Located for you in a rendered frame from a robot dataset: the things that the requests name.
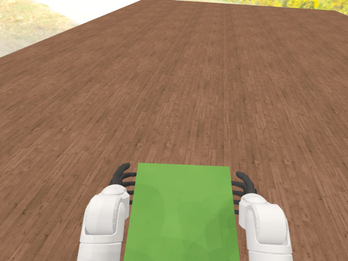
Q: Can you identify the robot left hand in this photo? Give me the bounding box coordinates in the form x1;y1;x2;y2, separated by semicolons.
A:
109;163;136;204

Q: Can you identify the robot right hand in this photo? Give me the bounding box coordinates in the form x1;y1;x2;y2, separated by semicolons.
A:
231;171;257;215

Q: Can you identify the robot left forearm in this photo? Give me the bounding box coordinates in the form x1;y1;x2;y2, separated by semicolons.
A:
77;184;130;261

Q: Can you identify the robot right forearm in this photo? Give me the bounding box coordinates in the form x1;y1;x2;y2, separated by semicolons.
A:
239;193;293;261

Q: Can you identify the carton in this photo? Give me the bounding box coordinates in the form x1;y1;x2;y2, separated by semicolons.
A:
123;163;240;261

